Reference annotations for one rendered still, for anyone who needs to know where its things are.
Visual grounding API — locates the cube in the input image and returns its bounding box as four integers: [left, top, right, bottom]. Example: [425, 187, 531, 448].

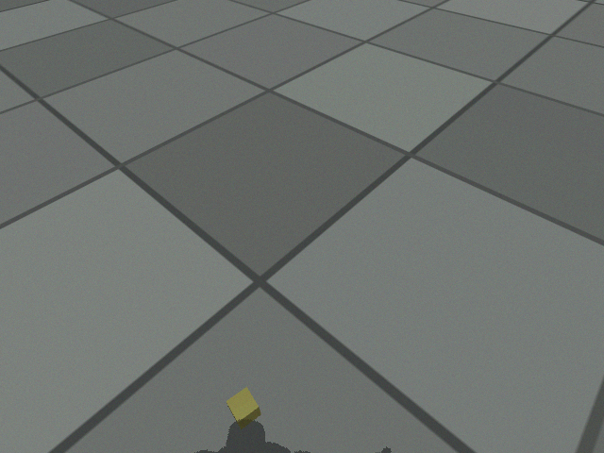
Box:
[226, 387, 261, 429]

